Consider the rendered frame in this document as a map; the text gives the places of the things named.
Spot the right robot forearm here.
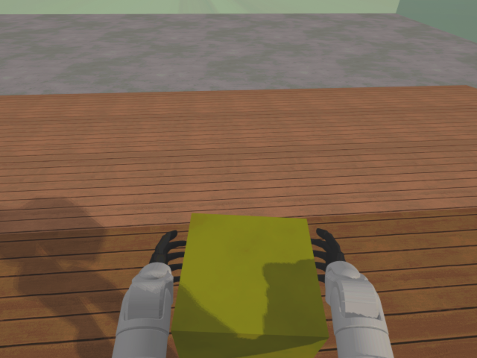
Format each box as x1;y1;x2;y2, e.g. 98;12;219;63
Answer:
325;261;394;358

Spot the carton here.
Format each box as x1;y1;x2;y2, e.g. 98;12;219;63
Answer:
171;213;329;358

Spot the robot right hand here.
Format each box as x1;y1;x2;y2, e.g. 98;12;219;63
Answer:
311;228;346;283

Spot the robot left hand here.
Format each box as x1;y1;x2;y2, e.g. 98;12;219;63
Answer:
149;230;186;283

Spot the left robot forearm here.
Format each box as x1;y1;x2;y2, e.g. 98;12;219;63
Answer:
112;263;174;358

